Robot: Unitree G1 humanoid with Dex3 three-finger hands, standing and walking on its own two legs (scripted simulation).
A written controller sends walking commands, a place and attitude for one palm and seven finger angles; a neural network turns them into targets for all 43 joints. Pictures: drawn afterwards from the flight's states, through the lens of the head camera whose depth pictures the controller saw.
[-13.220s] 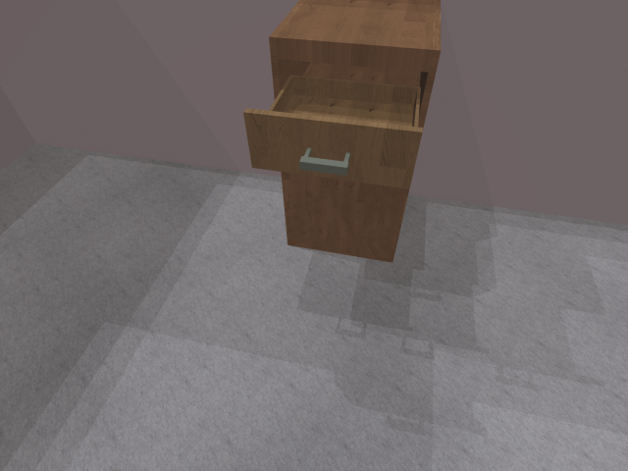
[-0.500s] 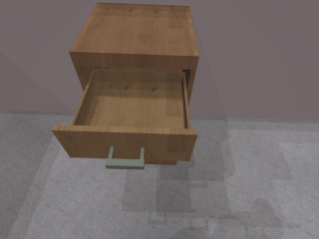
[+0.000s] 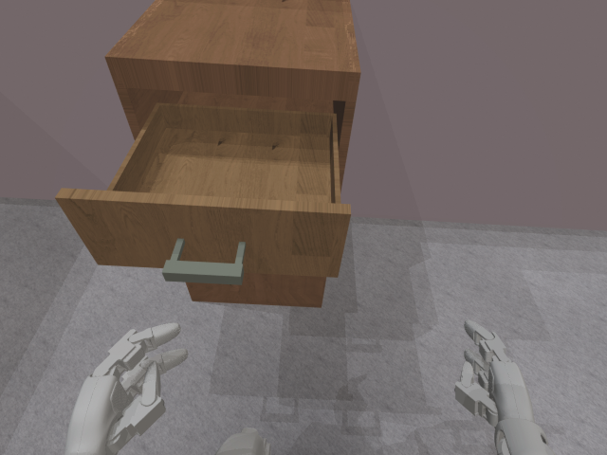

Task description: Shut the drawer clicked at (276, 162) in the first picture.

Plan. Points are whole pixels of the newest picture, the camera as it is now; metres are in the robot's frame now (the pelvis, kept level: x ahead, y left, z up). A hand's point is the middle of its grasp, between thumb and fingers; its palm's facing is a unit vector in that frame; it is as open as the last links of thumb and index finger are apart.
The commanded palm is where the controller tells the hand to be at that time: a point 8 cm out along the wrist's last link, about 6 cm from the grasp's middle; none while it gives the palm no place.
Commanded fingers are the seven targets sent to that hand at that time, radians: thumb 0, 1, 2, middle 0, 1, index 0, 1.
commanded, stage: raise the hand and make a fist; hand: left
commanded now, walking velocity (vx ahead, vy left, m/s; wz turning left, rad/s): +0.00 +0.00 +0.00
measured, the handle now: (207, 259) +0.38 +0.17 +0.02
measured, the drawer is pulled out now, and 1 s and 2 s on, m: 0.30 0.30 0.30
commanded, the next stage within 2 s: bring the fist close to the handle in 1.42 s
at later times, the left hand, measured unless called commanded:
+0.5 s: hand (167, 352) +0.22 +0.17 +0.08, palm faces +0.02 -1.00 -0.02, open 3.3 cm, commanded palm +0.18 +0.22 +0.09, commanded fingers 0.00 0.90 0.90 -1.20 -1.38 -1.20 -1.38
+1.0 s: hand (175, 338) +0.22 +0.15 +0.12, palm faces +0.01 -1.00 +0.00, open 3.2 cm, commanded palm +0.19 +0.20 +0.13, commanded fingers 0.00 0.90 0.90 -1.40 -1.60 -1.40 -1.60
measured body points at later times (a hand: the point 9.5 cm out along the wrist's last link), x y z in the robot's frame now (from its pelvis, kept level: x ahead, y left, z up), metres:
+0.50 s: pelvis +0.02 +0.02 +0.02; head +0.06 +0.01 +0.47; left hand +0.21 +0.23 +0.08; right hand +0.16 -0.24 -0.07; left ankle +0.06 +0.11 -0.66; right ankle -0.01 -0.07 -0.66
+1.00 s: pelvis +0.02 +0.04 +0.02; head +0.03 +0.04 +0.47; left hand +0.21 +0.21 +0.12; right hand +0.22 -0.16 -0.03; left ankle +0.06 +0.11 -0.66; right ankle -0.01 -0.07 -0.66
